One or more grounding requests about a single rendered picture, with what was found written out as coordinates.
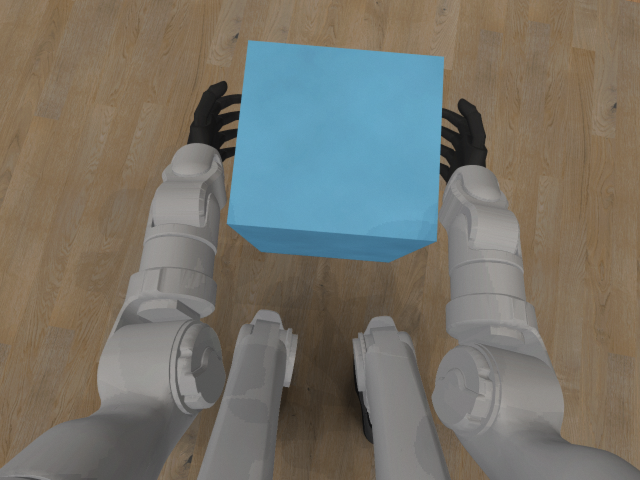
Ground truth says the robot right hand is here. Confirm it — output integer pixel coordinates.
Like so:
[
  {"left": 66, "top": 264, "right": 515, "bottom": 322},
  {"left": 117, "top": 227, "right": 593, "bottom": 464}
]
[{"left": 440, "top": 98, "right": 488, "bottom": 185}]

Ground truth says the robot right forearm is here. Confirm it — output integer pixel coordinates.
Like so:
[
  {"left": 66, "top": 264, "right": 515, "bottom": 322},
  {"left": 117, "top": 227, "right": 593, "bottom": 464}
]
[{"left": 438, "top": 165, "right": 564, "bottom": 400}]

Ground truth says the robot right thigh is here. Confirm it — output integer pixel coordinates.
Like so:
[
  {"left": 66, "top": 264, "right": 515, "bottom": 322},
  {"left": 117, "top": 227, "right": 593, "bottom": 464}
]
[{"left": 352, "top": 326, "right": 451, "bottom": 480}]

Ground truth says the robot right upper arm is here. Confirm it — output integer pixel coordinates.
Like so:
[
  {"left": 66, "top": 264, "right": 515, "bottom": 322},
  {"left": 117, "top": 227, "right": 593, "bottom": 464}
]
[{"left": 431, "top": 342, "right": 640, "bottom": 480}]

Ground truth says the robot left upper arm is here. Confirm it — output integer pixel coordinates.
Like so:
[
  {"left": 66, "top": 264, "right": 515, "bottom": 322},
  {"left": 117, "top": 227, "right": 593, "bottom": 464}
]
[{"left": 0, "top": 319, "right": 226, "bottom": 480}]

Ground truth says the carton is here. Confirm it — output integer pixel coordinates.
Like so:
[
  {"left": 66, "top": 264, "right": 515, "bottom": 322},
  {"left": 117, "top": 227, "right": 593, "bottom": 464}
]
[{"left": 227, "top": 40, "right": 444, "bottom": 263}]

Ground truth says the robot left shin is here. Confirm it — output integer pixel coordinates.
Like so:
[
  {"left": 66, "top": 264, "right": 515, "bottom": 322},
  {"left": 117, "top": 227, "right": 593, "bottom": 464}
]
[{"left": 232, "top": 309, "right": 284, "bottom": 361}]

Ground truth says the robot left hand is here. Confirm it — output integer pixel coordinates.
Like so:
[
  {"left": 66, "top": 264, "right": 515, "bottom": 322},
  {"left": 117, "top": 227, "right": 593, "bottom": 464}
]
[{"left": 187, "top": 81, "right": 242, "bottom": 162}]

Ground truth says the robot left forearm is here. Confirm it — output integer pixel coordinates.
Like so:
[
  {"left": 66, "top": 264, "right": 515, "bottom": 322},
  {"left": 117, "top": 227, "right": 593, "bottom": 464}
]
[{"left": 97, "top": 143, "right": 227, "bottom": 399}]

